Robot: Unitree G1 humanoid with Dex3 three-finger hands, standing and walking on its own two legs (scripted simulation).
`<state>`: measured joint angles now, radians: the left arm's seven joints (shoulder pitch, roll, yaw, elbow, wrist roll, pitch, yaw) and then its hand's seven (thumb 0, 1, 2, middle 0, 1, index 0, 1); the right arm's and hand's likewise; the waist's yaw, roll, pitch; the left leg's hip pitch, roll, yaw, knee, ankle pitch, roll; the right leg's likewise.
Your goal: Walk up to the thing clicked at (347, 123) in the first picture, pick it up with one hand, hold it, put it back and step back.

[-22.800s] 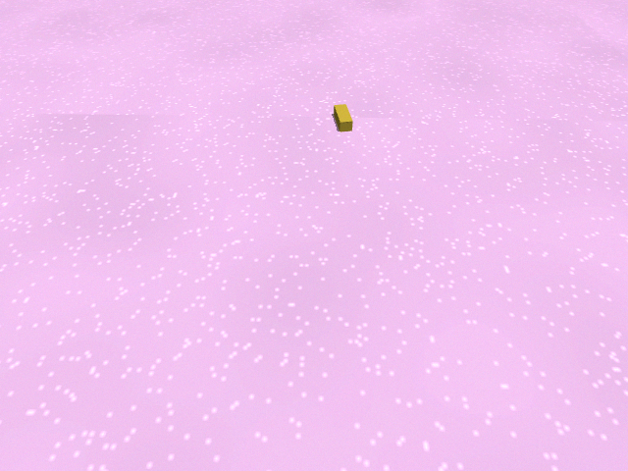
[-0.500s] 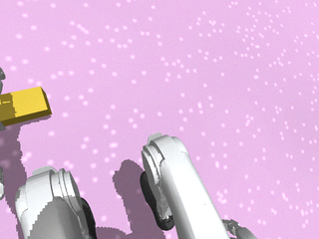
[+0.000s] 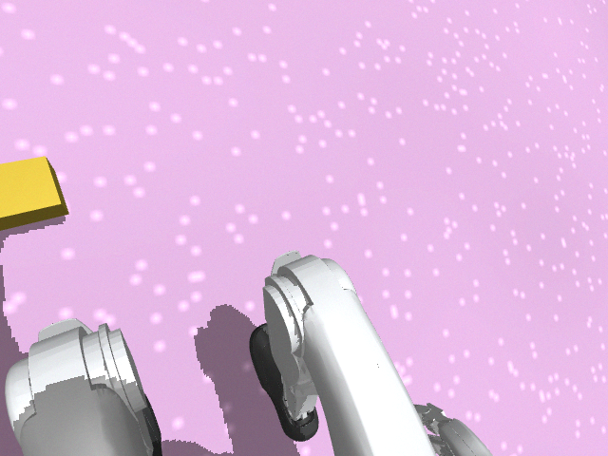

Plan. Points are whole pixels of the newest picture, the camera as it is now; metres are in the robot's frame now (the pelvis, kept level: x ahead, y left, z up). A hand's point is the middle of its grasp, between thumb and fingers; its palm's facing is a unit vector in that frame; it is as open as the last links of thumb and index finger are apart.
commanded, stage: rest palm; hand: left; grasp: from above
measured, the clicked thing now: out of the picture +0.50 +0.28 -0.29
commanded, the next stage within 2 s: close in 1.10 s
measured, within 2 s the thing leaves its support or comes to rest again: neither
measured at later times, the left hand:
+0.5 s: hand out of the picture +0.48 +0.28 -0.25, palm faces -0.46 -0.09 -0.88, open 13.9 cm
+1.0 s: hand out of the picture +0.48 +0.27 -0.26, palm faces -0.46 -0.09 -0.88, open 13.9 cm
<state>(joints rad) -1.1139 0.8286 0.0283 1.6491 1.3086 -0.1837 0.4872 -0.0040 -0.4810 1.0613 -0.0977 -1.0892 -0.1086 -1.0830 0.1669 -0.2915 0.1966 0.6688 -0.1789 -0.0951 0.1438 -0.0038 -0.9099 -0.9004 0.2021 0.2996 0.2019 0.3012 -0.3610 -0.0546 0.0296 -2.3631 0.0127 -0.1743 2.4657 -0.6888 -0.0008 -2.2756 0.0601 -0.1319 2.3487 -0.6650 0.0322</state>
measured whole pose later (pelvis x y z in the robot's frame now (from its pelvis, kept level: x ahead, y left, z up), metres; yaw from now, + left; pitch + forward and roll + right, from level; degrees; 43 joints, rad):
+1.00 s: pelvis +0.00 +0.00 -0.01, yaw -4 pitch +29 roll -14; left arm -1.12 0.98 0.07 1.76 1.31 -0.21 0.62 0.00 -0.50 1.02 -0.09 -1.01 -0.09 -1.02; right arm 0.13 -0.33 0.31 0.64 -0.24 -0.20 0.23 0.00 -0.91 -0.91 0.20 0.30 0.20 0.30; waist -0.42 -0.13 0.16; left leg -2.35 0.02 -0.24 2.53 -0.72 0.00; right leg -2.25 0.08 -0.19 2.36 -0.67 0.04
